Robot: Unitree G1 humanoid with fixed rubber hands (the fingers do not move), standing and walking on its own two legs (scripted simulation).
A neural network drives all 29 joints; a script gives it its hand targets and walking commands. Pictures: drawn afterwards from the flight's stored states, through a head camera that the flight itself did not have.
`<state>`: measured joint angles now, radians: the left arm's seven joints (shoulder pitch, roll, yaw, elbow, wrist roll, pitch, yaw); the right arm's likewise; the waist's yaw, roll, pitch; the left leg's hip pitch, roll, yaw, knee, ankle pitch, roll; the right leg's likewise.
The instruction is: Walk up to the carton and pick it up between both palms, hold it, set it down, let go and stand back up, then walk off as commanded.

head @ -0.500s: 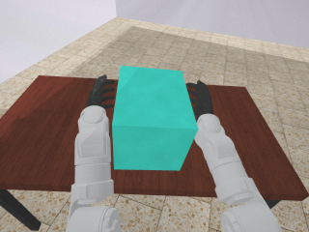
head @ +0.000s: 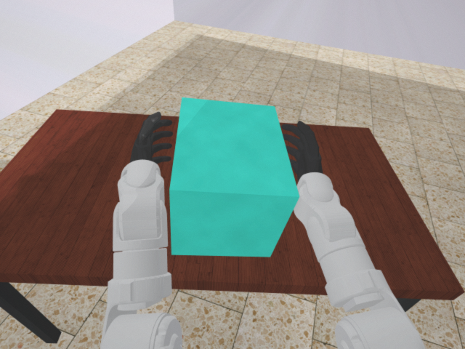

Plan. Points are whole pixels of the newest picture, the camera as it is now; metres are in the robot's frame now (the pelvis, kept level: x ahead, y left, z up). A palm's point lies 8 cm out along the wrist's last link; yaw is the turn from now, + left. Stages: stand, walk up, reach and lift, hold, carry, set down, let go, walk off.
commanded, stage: set down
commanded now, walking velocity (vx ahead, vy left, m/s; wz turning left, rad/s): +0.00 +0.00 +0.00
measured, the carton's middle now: (225, 176) +0.37 +0.01 +0.13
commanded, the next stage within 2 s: none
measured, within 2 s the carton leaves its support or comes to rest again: neither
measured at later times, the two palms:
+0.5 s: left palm (140, 180) +0.37 +0.15 +0.13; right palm (290, 184) +0.36 -0.11 +0.12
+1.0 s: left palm (148, 185) +0.38 +0.15 +0.10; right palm (288, 183) +0.38 -0.11 +0.10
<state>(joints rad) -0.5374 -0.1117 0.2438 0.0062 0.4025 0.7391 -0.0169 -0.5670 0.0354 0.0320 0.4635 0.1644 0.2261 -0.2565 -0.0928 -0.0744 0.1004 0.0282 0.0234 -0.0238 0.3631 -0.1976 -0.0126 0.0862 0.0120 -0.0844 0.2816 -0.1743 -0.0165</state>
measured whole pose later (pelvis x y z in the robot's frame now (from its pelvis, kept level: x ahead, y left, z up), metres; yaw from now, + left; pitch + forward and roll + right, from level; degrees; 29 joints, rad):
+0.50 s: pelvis +0.01 +0.00 +0.00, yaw +1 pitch -9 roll -1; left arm -0.51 -0.12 0.28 0.25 0.42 0.41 -0.06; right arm -0.50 0.16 -0.18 0.66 -0.09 -0.13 -0.20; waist -0.03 -0.10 0.12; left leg 0.02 0.01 -0.04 0.32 -0.18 -0.01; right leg 0.08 0.00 -0.11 0.25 -0.17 -0.01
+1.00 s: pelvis +0.02 +0.00 +0.00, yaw +0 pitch -5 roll -1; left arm -0.51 -0.14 0.31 0.42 0.38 0.27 0.00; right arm -0.53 0.11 -0.17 0.78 -0.07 -0.19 -0.19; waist 0.00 -0.07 0.07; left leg -0.04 0.02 -0.01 0.32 -0.19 -0.01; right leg 0.02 0.01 -0.09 0.24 -0.17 -0.01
